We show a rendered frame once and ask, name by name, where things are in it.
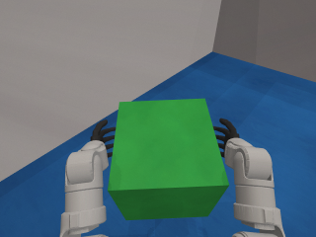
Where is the robot right forearm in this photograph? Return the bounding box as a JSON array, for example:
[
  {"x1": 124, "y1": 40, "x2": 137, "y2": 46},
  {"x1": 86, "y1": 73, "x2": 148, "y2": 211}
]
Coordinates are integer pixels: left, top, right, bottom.
[{"x1": 224, "y1": 137, "x2": 285, "y2": 237}]

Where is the carton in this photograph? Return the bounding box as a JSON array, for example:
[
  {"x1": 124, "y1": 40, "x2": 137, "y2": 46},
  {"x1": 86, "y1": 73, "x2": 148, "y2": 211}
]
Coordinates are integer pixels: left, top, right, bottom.
[{"x1": 108, "y1": 98, "x2": 229, "y2": 220}]

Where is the robot left forearm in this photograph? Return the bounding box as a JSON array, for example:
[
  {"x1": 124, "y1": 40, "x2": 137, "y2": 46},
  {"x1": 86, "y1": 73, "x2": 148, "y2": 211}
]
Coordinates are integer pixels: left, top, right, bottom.
[{"x1": 59, "y1": 140, "x2": 109, "y2": 237}]

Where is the right robot hand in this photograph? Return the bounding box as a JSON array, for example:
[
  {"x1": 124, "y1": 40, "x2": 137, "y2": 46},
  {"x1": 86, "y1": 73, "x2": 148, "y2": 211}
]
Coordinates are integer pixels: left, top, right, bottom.
[{"x1": 213, "y1": 118, "x2": 240, "y2": 158}]

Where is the left robot hand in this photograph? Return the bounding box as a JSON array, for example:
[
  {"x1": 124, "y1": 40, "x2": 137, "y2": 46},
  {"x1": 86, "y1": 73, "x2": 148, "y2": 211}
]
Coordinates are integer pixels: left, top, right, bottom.
[{"x1": 90, "y1": 119, "x2": 116, "y2": 158}]

